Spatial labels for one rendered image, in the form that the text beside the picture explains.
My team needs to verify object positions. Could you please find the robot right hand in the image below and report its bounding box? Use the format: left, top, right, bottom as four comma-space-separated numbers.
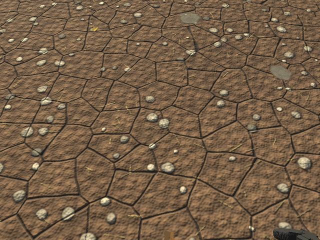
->
273, 228, 320, 240

